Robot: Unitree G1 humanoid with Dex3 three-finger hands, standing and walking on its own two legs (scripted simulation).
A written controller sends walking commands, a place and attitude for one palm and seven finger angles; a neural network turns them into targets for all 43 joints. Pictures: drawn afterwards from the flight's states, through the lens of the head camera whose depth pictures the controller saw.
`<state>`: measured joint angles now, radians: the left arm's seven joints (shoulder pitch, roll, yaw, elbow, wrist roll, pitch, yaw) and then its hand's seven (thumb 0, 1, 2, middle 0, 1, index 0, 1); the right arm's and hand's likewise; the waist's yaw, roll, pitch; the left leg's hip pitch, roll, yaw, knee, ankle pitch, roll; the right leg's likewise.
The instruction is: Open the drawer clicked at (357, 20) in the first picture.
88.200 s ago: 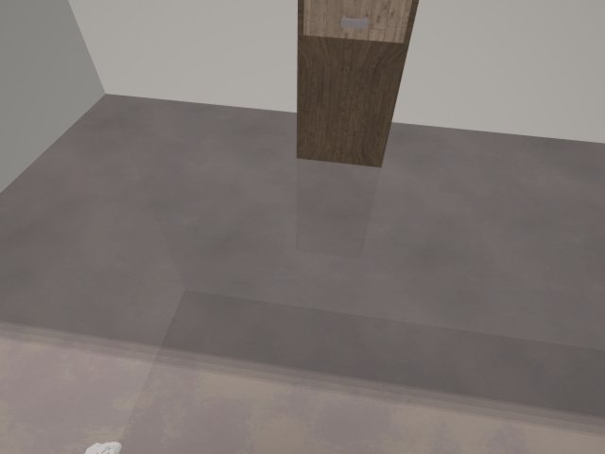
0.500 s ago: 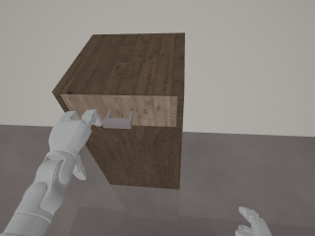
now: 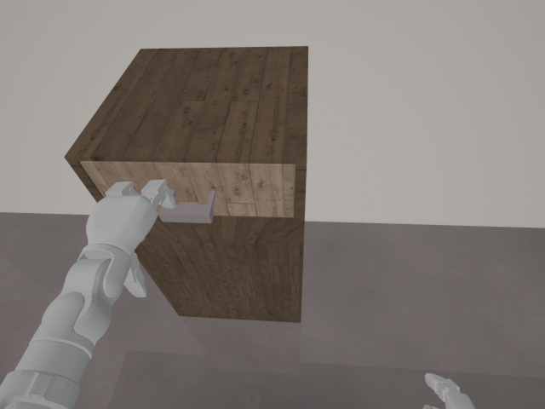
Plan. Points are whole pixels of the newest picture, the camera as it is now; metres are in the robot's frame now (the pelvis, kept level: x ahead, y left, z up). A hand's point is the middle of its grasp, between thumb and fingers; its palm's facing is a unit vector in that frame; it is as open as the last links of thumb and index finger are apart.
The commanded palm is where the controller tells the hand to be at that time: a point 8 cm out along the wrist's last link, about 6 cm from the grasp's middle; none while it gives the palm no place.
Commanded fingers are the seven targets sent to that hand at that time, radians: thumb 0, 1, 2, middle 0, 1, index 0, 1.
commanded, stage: move the hooked fingers above the handle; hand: left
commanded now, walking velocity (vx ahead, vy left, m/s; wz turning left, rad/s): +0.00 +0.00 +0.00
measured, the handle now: (189, 204) +0.49 +0.22 -0.03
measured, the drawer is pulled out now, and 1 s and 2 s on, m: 0.00 0.00 0.00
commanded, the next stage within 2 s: lower the fingers behind the handle in 1.64 s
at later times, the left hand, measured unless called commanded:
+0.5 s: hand (167, 222) +0.39 +0.22 +0.04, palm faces -0.02 -0.05 -1.00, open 13.8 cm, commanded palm +0.37 +0.23 +0.10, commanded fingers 0.00 -0.50 0.30 -0.30 -1.20 -0.30 -1.20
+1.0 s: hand (182, 207) +0.43 +0.21 +0.02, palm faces -0.05 -0.03 -1.00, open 13.8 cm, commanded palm +0.41 +0.22 +0.08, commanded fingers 0.00 -0.50 0.30 -0.30 -1.20 -0.30 -1.20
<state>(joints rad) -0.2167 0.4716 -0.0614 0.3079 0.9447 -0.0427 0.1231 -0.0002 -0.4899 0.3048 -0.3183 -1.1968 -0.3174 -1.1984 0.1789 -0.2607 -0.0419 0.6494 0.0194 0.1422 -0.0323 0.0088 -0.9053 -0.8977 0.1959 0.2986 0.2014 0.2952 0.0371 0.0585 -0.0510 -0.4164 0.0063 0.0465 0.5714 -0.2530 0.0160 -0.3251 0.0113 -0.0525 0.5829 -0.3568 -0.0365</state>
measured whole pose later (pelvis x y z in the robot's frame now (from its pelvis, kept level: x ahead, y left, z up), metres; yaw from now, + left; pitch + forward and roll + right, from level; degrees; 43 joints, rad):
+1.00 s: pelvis +0.01 +0.00 -0.01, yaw -1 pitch +12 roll +0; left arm -0.57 0.42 -0.09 0.80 1.04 -0.03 0.25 0.00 -0.49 0.30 -0.32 -1.20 -0.32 -1.20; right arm 0.28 -0.25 -0.07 0.68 0.02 0.17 -0.03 0.01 -0.91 -0.90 0.20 0.30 0.20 0.30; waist -0.05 0.05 -0.11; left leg -0.58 0.02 0.06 0.67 -0.30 0.02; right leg -0.49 0.02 -0.04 0.68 -0.40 -0.04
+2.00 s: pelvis +0.01 +0.01 -0.01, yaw -1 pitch +13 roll -1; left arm -0.55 0.41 -0.08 0.81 1.06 -0.08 0.28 0.00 -0.49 0.30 -0.32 -1.20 -0.32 -1.20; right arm 0.30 -0.24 -0.08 0.69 0.01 0.17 -0.02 0.01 -0.91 -0.90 0.20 0.30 0.20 0.30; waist -0.04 0.05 -0.13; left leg -0.63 0.02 0.06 0.71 -0.32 0.03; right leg -0.53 0.02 -0.03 0.70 -0.40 -0.02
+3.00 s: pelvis -0.01 +0.02 -0.04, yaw -2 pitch +18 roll -2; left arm -0.64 0.39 -0.09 0.97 1.10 -0.01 0.41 0.00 -0.49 0.30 -0.31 -1.23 -0.29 -1.26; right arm 0.32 -0.24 -0.07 0.69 0.00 0.16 -0.02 0.00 -0.90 -0.90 0.20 0.30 0.20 0.30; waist -0.06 0.05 -0.18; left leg -0.83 0.03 0.05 0.87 -0.35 0.04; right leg -0.72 0.03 -0.04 0.85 -0.44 -0.02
